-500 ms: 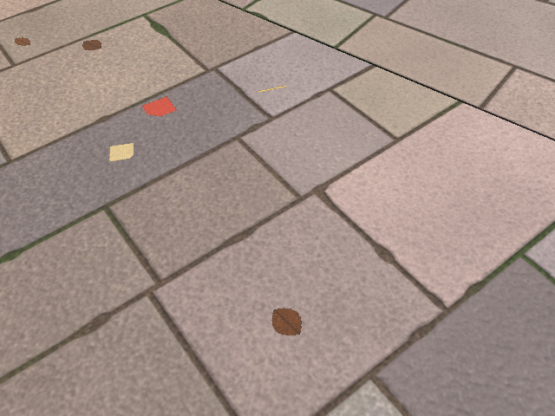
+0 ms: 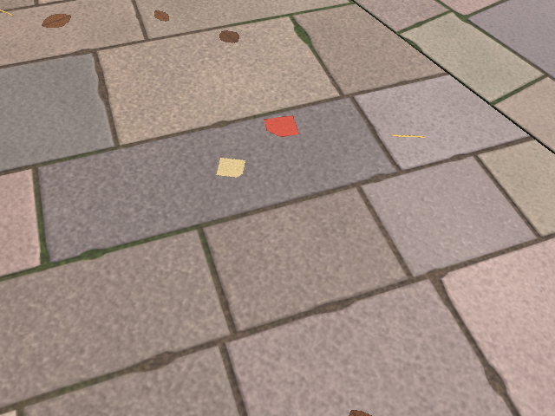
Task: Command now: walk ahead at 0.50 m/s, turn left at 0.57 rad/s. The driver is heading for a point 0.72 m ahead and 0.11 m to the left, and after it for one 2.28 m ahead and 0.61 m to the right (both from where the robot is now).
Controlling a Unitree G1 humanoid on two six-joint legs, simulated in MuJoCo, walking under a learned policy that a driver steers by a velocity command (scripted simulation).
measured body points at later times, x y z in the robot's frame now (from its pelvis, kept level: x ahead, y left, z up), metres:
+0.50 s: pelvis +0.29 -0.03 +0.00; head +0.32 -0.03 +0.45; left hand +0.38 +0.27 -0.09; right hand +0.45 -0.29 -0.11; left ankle +0.15 +0.06 -0.64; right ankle +0.38 -0.12 -0.73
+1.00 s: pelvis +0.51 +0.12 +0.00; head +0.54 +0.16 +0.45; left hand +0.41 +0.40 -0.13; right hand +0.80 +0.00 -0.08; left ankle +0.53 +0.23 -0.73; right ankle +0.47 -0.08 -0.63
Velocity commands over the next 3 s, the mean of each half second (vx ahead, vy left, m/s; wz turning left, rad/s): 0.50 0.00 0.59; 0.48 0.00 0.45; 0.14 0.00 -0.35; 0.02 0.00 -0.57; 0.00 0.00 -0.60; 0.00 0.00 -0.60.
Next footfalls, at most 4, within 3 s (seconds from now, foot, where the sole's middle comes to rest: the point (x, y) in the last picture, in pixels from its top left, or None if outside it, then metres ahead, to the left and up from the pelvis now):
0.38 right None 0.41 -0.11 -0.77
0.88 left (178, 362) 0.56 0.25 -0.77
1.40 right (235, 283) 0.78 0.12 -0.77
1.80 left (146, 304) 0.72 0.35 -0.77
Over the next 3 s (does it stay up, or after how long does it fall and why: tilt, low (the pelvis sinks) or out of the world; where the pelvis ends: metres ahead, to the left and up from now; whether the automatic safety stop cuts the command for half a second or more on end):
stays up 0.66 0.21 0.01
